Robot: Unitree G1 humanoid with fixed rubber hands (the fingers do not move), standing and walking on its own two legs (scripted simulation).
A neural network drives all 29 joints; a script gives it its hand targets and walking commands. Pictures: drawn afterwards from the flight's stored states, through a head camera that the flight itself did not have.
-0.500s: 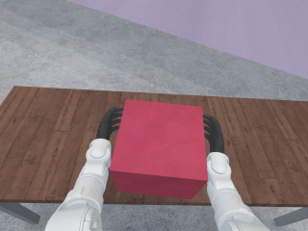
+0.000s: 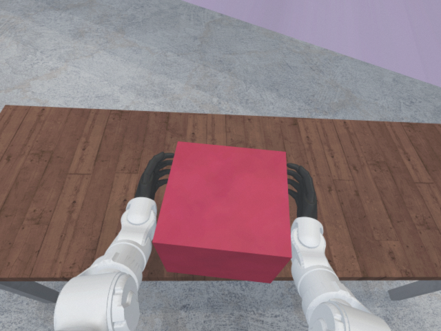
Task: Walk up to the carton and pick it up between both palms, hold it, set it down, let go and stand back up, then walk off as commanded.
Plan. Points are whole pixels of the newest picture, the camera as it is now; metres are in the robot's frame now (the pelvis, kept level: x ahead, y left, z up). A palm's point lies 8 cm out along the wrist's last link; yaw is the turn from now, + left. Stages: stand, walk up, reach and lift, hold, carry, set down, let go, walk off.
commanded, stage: set down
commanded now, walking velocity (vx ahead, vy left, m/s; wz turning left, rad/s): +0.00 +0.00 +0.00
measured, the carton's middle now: (224, 213) +0.36 +0.00 -0.04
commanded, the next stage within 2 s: none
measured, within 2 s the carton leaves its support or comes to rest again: rests again in 0.68 s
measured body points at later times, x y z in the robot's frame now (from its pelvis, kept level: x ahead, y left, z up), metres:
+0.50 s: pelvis +0.00 +0.00 -0.01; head +0.12 +0.02 +0.42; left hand +0.39 +0.16 -0.06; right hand +0.37 -0.15 -0.04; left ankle +0.01 +0.11 -0.74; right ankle -0.01 -0.15 -0.74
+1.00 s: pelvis -0.02 +0.00 -0.02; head +0.11 +0.02 +0.41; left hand +0.39 +0.15 -0.07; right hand +0.36 -0.15 -0.05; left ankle +0.01 +0.11 -0.74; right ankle -0.01 -0.15 -0.74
